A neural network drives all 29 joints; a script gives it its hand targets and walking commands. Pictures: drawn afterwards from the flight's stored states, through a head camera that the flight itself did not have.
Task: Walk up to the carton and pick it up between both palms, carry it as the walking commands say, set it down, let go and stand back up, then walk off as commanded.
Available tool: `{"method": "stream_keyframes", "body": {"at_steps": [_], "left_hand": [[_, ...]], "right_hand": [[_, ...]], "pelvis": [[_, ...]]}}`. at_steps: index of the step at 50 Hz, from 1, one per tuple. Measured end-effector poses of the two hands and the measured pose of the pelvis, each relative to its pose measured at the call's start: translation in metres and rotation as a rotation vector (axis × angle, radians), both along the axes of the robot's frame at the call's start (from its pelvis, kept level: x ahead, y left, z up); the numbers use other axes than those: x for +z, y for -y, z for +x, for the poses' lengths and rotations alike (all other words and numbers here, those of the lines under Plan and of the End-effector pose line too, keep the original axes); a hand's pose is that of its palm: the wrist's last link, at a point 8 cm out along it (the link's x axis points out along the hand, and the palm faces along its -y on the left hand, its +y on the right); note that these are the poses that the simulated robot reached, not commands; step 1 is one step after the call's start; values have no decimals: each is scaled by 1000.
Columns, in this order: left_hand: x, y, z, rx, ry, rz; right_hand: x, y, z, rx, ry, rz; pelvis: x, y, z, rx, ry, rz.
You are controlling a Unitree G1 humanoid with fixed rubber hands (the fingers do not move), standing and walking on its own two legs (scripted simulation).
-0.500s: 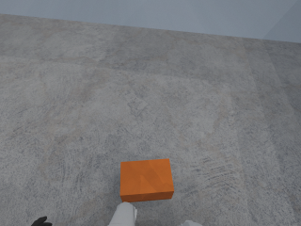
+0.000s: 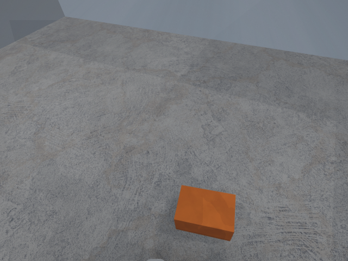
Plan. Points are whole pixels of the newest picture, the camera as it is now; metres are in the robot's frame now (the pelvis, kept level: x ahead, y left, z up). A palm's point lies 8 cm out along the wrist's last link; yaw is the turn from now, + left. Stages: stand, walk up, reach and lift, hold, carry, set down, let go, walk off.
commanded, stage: walk up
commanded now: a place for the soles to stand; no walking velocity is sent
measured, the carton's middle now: (205, 212) +0.50 -0.03 -0.68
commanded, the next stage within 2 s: none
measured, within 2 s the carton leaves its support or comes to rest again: neither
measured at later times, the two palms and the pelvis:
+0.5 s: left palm (39, 255) +0.13 +0.38 -0.08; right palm out of the picture +0.14 -0.28 -0.10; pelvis +0.05 +0.04 +0.00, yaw +1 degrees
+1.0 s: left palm (56, 240) +0.17 +0.36 -0.09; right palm out of the picture +0.14 -0.29 -0.08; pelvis +0.05 +0.04 +0.01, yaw -3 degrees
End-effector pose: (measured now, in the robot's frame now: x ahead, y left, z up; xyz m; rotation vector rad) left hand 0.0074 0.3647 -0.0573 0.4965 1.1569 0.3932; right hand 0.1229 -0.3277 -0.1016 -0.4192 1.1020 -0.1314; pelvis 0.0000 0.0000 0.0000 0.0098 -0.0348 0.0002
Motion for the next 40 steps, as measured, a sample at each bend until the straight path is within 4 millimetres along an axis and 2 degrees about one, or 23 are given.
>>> {"method": "stream_keyframes", "body": {"at_steps": [5, 9, 14, 18, 21, 25, 29, 34, 40], "left_hand": [[-31, -15, 7, 19, 16, -72], [-43, -6, 28, 8, 14, -150], [-42, -5, 59, -36, 14, -166], [-40, -8, 84, -56, 26, -133], [-35, -10, 102, -66, 51, -119], [-27, -13, 126, -73, 65, -123], [-26, -11, 149, -96, 73, -133], [-29, -9, 168, -118, 76, -144], [-35, -3, 176, -139, 67, -161]], "right_hand": [[16, -11, 3, 4, 29, -67], [27, -16, -6, -21, 33, -98], [29, -16, -8, -53, 36, -101], [14, -16, 1, -76, 28, -73], [3, -28, 9, -77, 12, -40], [-2, -46, 16, -66, -12, -9], [0, -50, 27, -72, -17, -8], [9, -45, 38, -99, 3, -30], [18, -37, 36, -134, 17, -54]], "pelvis": [[-7, -21, 2, 35, -3, 4], [-2, -31, 9, 54, -7, 5], [1, -35, 21, 38, -11, -5], [-5, -33, 32, 19, -8, -16], [-5, -35, 40, 25, -13, -31], [0, -40, 51, 17, -29, -10], [4, -43, 59, 5, -32, -15], [5, -46, 61, -8, -28, -14], [6, -46, 58, -29, -16, -12]]}}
